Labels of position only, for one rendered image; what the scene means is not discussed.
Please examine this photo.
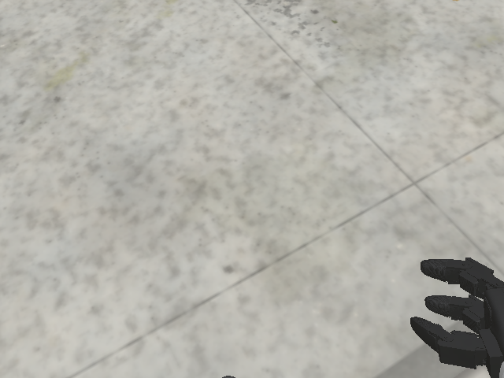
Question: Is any right robot hand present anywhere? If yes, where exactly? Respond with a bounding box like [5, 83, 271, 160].
[410, 258, 504, 378]

